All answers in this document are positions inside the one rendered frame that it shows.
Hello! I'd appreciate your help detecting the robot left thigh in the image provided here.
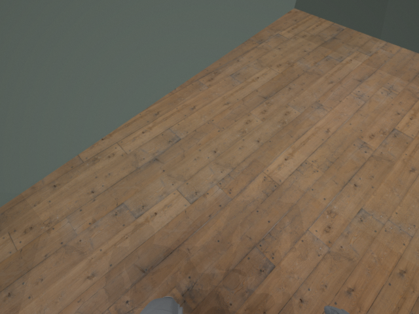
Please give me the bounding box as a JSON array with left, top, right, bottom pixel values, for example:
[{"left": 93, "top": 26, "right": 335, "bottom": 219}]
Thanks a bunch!
[{"left": 140, "top": 298, "right": 183, "bottom": 314}]

